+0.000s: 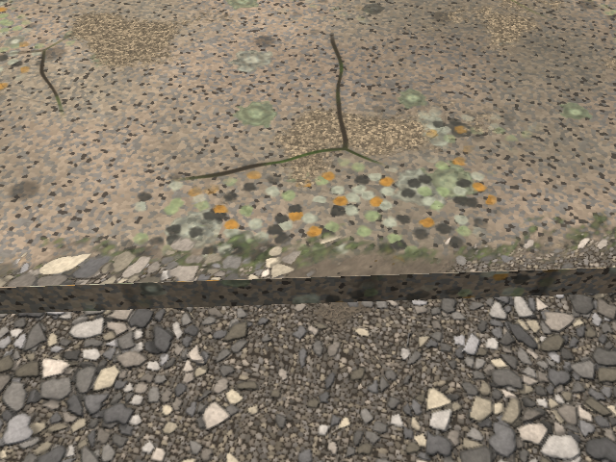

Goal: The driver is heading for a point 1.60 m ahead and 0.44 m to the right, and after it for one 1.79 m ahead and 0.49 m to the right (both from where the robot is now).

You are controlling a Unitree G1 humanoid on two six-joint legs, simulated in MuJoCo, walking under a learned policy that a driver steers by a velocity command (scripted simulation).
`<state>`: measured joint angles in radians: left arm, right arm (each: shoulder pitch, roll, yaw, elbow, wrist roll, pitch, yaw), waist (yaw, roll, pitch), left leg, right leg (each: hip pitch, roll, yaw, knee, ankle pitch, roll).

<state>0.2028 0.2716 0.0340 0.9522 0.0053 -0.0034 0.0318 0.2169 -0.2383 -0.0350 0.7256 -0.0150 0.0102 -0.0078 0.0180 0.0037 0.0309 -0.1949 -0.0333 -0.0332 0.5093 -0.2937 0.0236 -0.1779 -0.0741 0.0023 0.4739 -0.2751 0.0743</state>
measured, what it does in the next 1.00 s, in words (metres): stands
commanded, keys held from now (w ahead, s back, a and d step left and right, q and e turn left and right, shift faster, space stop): no key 1.00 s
